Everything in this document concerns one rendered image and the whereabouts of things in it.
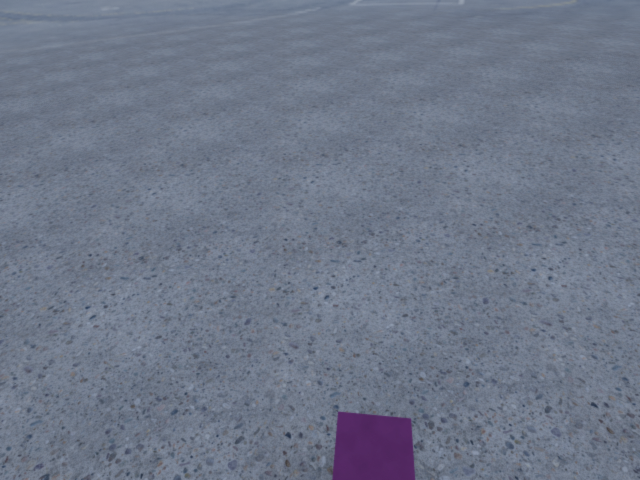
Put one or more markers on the carton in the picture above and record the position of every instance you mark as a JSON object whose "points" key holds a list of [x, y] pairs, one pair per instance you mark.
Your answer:
{"points": [[373, 447]]}

